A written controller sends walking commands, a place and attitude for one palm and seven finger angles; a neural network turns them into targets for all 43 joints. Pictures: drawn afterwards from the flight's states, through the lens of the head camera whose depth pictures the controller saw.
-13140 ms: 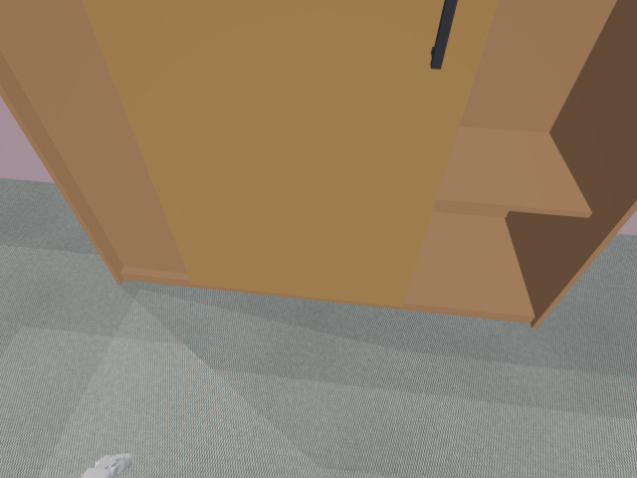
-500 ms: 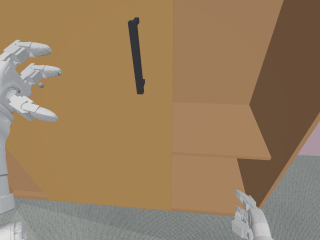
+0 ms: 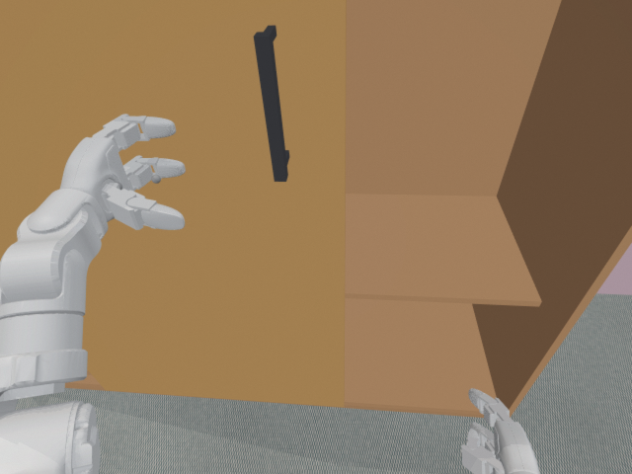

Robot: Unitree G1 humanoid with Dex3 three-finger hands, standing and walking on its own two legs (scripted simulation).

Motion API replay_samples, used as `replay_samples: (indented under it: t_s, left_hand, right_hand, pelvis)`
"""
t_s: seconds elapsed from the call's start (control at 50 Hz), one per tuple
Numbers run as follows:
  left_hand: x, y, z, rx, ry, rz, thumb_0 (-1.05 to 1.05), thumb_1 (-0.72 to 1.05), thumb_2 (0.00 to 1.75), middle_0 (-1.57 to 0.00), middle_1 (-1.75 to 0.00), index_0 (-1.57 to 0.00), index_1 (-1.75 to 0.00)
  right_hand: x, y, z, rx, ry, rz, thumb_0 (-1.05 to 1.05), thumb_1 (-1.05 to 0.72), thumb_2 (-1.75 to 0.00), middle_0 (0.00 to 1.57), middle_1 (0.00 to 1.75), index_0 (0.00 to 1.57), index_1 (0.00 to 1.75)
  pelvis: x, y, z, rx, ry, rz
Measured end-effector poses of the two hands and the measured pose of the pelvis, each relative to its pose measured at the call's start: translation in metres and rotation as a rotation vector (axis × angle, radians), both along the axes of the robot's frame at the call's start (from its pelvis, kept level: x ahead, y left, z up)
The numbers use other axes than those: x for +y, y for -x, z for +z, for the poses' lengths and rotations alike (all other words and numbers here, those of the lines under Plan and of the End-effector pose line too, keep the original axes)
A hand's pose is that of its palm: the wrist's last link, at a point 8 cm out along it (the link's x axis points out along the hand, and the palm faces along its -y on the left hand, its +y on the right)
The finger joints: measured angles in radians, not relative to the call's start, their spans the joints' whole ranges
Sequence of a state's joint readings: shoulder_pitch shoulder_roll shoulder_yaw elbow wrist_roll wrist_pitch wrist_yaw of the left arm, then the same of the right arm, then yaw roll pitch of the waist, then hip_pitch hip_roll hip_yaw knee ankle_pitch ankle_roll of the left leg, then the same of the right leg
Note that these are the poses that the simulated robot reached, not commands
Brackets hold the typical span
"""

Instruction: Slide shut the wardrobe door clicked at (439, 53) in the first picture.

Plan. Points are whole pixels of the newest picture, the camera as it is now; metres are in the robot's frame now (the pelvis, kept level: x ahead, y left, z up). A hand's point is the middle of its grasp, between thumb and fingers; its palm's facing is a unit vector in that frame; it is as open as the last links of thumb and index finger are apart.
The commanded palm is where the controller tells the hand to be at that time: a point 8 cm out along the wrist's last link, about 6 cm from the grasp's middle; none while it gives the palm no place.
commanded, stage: move the hooked fingers beside the handle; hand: left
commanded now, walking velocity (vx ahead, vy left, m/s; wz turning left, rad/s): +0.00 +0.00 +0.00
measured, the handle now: (276, 108) +0.50 +0.09 +0.26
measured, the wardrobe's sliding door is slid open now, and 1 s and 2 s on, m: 0.47 0.47 0.47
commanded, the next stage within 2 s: none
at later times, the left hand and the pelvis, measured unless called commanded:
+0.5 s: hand (222, 137) +0.42 +0.15 +0.26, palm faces -0.02 -1.00 +0.01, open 14.0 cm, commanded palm +0.42 +0.20 +0.26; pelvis +0.01 +0.00 +0.00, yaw -2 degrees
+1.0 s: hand (224, 139) +0.45 +0.16 +0.25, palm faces +0.02 -1.00 -0.02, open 14.0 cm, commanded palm +0.43 +0.20 +0.26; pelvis +0.03 -0.01 +0.00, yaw -2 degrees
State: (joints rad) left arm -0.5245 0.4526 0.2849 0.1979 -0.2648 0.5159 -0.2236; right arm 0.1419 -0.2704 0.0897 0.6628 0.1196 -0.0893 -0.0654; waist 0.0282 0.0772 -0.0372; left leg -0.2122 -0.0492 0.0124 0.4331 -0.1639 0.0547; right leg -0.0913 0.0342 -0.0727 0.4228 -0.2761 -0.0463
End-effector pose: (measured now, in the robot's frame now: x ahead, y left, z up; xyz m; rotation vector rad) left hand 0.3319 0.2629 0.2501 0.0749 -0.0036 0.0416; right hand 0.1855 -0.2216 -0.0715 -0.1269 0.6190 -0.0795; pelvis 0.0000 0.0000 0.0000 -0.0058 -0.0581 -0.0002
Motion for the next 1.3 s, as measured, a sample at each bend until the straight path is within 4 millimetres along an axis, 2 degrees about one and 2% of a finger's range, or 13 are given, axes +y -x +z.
replay_samples:
  t_s: [0.06,0.14,0.22,0.3,0.4,0.5,0.56,0.66,0.84,0.92,1.06,1.22,1.3]
  left_hand:
    - [-0.017,-0.002,-0.008,-0.041,0.016,-0.051,-0.01,-0.5,0.3,-0.3,-1.2,-0.29,-1.2]
    - [-0.032,-0.01,0.014,-0.194,0.044,-0.08,-0.01,-0.5,0.3,-0.3,-1.2,-0.3,-1.2]
    - [-0.027,-0.032,0.031,-0.185,0.054,-0.027,-0.01,-0.5,0.3,-0.3,-1.2,-0.3,-1.2]
    - [-0.025,-0.053,0.017,-0.036,0.022,-0.001,-0.01,-0.5,0.3,-0.3,-1.2,-0.3,-1.2]
    - [-0.046,-0.059,-0.003,-0.021,0.046,-0.068,-0.01,-0.5,0.3,-0.3,-1.2,-0.29,-1.2]
    - [-0.062,-0.069,0.011,-0.13,0.079,-0.071,-0.01,-0.5,0.3,-0.3,-1.2,-0.3,-1.2]
    - [-0.065,-0.083,0.018,-0.114,0.066,-0.039,-0.01,-0.5,0.3,-0.3,-1.2,-0.3,-1.2]
    - [-0.068,-0.105,0.005,0.019,0.04,-0.02,-0.01,-0.5,0.3,-0.3,-1.2,-0.3,-1.2]
    - [-0.057,-0.1,0.006,-0.092,0.066,-0.013,-0.01,-0.5,0.3,-0.31,-1.21,-0.31,-1.21]
    - [-0.051,-0.097,0.005,-0.068,0.051,-0.011,-0.01,-0.5,0.3,-0.31,-1.21,-0.3,-1.2]
    - [-0.057,-0.095,-0.006,-0.016,0.063,-0.035,-0.01,-0.5,0.3,-0.3,-1.21,-0.3,-1.2]
    - [-0.055,-0.097,0.012,-0.088,0.065,-0.019,-0.01,-0.5,0.3,-0.3,-1.2,-0.3,-1.2]
    - [-0.05,-0.099,0.007,-0.032,0.06,-0.016,-0.01,-0.5,0.3,-0.3,-1.2,-0.3,-1.2]
  right_hand:
    - [-0.004,0.006,-0.003,0.031,0.033,0.0,0.02,-0.9,-0.9,0.2,0.3,0.2,0.3]
    - [-0.008,0.013,-0.004,0.051,0.063,-0.009,0.02,-0.9,-0.9,0.2,0.3,0.2,0.3]
    - [-0.012,0.019,-0.004,0.067,0.056,-0.041,0.02,-0.9,-0.9,0.2,0.3,0.2,0.3]
    - [-0.019,0.029,-0.01,0.094,0.035,-0.077,0.02,-0.9,-0.9,0.2,0.3,0.2,0.3]
    - [-0.025,0.039,-0.017,0.137,0.046,-0.097,0.02,-0.9,-0.9,0.2,0.29,0.2,0.3]
    - [-0.027,0.042,-0.017,0.155,0.061,-0.1,0.02,-0.9,-0.9,0.2,0.29,0.2,0.3]
    - [-0.028,0.044,-0.017,0.162,0.057,-0.11,0.02,-0.9,-0.9,0.2,0.29,0.2,0.3]
    - [-0.033,0.05,-0.024,0.198,0.043,-0.136,0.02,-0.9,-0.9,0.2,0.29,0.2,0.3]
    - [-0.041,0.057,-0.026,0.229,0.047,-0.158,0.02,-0.9,-0.9,0.2,0.29,0.2,0.3]
    - [-0.045,0.049,-0.022,0.213,0.052,-0.157,0.02,-0.9,-0.9,0.2,0.29,0.2,0.3]
    - [-0.045,0.031,-0.017,0.17,0.064,-0.135,0.02,-0.9,-0.9,0.2,0.29,0.2,0.3]
    - [-0.038,0.024,-0.012,0.139,0.051,-0.121,0.01,-0.9,-0.9,0.2,0.29,0.2,0.3]
    - [-0.037,0.029,-0.016,0.156,0.042,-0.127,0.01,-0.9,-0.9,0.2,0.29,0.2,0.3]
  pelvis:
    - [0.0,0.001,0.0,-0.007,0.0,0.003]
    - [0.0,0.0,0.001,-0.012,-0.002,-0.002]
    - [-0.002,-0.003,0.001,-0.002,-0.001,-0.012]
    - [-0.001,-0.006,0.002,0.016,0.001,-0.017]
    - [0.001,-0.01,0.003,0.019,-0.002,-0.021]
    - [-0.002,-0.013,0.002,0.017,-0.006,-0.027]
    - [-0.003,-0.015,0.002,0.024,-0.005,-0.029]
    - [-0.003,-0.018,0.003,0.047,-0.005,-0.033]
    - [-0.009,-0.028,0.003,0.043,-0.012,-0.045]
    - [-0.01,-0.029,0.003,0.04,-0.01,-0.04]
    - [-0.009,-0.026,0.002,0.043,-0.007,-0.027]
    - [-0.01,-0.025,0.002,0.043,-0.009,-0.032]
    - [-0.009,-0.025,0.002,0.047,-0.007,-0.031]
